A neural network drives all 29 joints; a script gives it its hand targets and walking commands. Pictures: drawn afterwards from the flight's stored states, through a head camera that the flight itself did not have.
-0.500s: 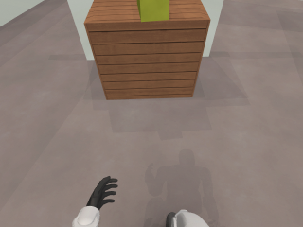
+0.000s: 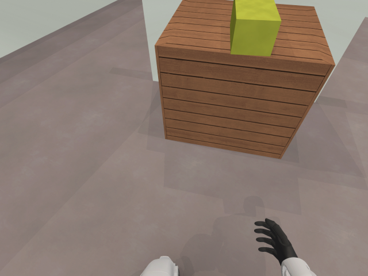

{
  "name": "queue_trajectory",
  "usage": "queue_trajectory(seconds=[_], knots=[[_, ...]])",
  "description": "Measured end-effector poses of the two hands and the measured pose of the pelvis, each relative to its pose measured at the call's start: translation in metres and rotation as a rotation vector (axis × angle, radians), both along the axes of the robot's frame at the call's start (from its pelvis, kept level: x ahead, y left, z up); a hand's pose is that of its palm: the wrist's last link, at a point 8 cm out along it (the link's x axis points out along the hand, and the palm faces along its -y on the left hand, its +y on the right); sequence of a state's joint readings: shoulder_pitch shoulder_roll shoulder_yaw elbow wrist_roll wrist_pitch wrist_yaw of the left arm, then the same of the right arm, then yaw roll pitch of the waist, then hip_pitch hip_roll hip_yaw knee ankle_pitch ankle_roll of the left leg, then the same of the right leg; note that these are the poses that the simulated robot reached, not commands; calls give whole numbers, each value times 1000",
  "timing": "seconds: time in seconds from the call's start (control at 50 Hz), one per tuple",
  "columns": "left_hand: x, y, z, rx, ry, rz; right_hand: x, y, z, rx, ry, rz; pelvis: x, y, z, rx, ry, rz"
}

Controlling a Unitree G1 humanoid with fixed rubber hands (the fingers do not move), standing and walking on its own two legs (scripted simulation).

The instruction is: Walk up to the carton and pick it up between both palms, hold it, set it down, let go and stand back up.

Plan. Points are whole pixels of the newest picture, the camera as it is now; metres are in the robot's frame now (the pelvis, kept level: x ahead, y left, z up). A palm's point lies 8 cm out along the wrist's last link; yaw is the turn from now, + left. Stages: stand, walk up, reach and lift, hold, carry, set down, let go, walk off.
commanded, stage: walk up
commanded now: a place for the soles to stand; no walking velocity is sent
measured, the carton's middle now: (251, 23) +1.16 -0.16 +0.01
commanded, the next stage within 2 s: none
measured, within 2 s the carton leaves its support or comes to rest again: neither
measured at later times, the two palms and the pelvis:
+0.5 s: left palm (160, 167) +0.40 +0.15 -0.09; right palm (324, 265) +0.20 -0.28 -0.13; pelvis +0.21 -0.03 -0.01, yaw -4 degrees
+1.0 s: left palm (139, 164) +0.44 +0.22 -0.13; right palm (283, 146) +0.52 -0.22 -0.09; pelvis +0.39 -0.01 -0.01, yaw -2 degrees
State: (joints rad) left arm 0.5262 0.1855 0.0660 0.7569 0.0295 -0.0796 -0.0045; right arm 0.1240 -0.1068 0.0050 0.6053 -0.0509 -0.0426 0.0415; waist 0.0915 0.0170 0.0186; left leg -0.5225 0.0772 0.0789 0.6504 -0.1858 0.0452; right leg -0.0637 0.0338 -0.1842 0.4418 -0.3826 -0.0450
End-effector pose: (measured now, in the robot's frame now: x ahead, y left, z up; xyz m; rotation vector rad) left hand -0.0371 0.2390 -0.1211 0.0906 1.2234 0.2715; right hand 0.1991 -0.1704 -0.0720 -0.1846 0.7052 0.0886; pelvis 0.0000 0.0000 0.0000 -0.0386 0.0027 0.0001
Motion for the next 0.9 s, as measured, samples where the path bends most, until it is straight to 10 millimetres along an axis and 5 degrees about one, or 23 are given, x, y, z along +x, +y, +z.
queue_trajectory(seconds=[0.08, 0.22, 0.36, 0.48, 0.54, 0.64, 0.78, 0.9], knots=[[41, 10, -20, -22, 41, -32, 39, 6, -9, -25, -59, -49, 40, 12, -17, 21, -2, -3], [199, 6, -3, -37, -163, -174, 11, -35, -17, -87, 113, -238, 94, 11, -2, 51, -12, -20], [342, -41, 28, -74, -362, -320, -18, -76, -25, -111, 293, -358, 149, -3, 7, 56, -3, -41], [433, -90, 36, -55, -506, -390, -3, -108, -53, -90, 401, -390, 203, -31, -12, 63, -8, -56], [442, -93, 33, -29, -493, -343, 29, -115, -61, -82, 417, -360, 224, -38, -14, 47, -14, -69], [425, -77, 32, 6, -373, -257, 114, -109, -46, -55, 319, -275, 258, -42, 0, 29, -13, -64], [403, -46, 21, 22, -211, -152, 231, -76, -22, -17, 175, -141, 305, -37, 7, 14, -4, -48], [415, -16, -8, 1, -109, -114, 316, -47, -13, -36, 22, -111, 356, -19, -10, 4, -9, -38]])
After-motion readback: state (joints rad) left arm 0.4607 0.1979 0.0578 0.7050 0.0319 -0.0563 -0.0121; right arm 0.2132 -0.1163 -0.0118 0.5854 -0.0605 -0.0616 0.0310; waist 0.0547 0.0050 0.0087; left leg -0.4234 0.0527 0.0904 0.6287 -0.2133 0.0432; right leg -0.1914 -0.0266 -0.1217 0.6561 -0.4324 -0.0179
